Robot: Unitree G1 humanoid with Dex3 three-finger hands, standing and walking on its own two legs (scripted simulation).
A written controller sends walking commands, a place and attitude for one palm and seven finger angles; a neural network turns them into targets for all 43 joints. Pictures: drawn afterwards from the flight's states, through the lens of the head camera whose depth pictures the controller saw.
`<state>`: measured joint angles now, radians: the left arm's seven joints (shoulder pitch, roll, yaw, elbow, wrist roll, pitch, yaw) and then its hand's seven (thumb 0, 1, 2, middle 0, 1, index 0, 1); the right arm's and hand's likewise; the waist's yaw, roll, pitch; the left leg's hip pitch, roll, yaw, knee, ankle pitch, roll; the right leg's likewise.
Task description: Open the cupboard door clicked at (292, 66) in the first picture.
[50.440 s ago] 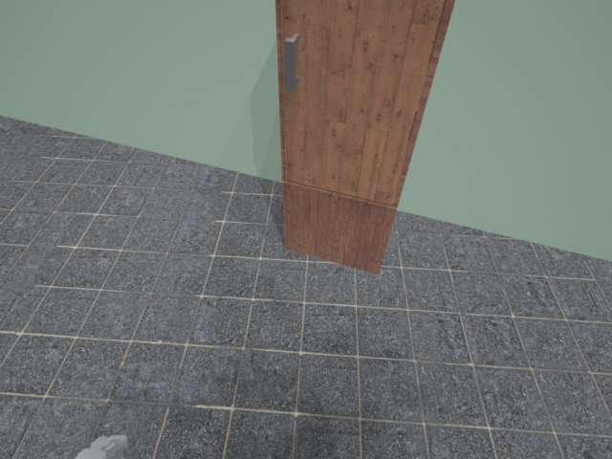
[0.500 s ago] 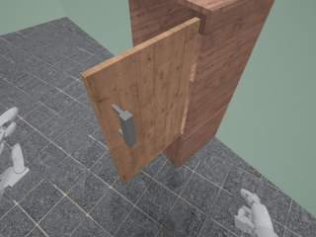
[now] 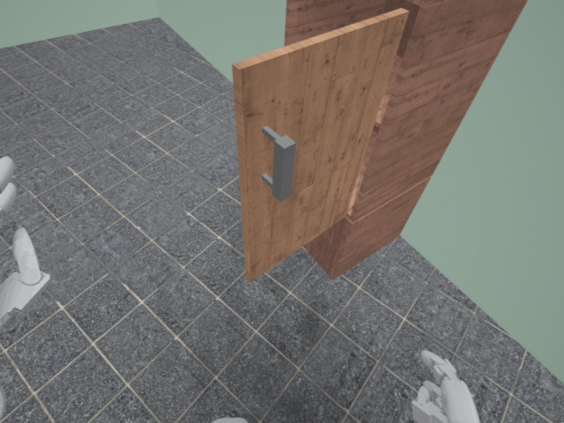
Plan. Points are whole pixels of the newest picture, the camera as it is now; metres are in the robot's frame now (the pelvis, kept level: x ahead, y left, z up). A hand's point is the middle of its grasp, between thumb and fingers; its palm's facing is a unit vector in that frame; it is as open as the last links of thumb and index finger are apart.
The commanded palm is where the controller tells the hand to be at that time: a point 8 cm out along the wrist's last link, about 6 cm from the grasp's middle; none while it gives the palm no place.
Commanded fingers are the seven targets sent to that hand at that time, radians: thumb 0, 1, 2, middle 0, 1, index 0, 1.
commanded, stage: stop stepping back and stand still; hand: left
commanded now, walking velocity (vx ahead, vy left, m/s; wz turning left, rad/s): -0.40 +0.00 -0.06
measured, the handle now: (275, 163) +0.50 +0.07 +0.08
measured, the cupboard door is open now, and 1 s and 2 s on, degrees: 94 94 94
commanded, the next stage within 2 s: let the arm hang, fingers relaxed in 1.32 s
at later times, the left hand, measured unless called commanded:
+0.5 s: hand out of the picture +0.08 +0.24 +0.18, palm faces +0.46 -0.78 -0.42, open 7.4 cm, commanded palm +0.04 +0.27 +0.19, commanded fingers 0.00 0.90 0.90 -0.20 -0.30 -0.20 -0.30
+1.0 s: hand out of the picture +0.06 +0.26 +0.16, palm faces +0.40 -0.79 -0.47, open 7.4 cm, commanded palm +0.00 +0.29 +0.19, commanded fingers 0.00 0.90 0.90 -0.20 -0.30 -0.20 -0.30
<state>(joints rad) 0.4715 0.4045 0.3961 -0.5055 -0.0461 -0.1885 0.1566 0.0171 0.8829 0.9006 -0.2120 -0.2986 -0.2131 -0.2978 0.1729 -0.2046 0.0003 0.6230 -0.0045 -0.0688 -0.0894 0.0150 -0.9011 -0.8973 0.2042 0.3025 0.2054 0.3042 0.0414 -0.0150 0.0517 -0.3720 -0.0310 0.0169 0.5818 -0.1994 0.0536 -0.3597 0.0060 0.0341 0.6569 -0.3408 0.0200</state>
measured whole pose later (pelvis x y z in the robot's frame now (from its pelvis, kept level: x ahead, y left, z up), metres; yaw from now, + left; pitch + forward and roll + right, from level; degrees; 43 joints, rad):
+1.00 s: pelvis -0.15 +0.00 +0.01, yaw -2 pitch -1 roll +0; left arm 0.54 0.39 0.39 -0.41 -0.04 -0.19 0.15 0.02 0.88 0.90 -0.21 -0.30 -0.21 -0.30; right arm 0.22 -0.20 0.02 0.63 0.00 -0.10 -0.06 0.01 -0.90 -0.90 0.20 0.30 0.20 0.30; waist 0.01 0.02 0.02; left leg -0.25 0.03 0.06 0.47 -0.20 0.01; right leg -0.15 0.02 -0.06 0.46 -0.29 -0.03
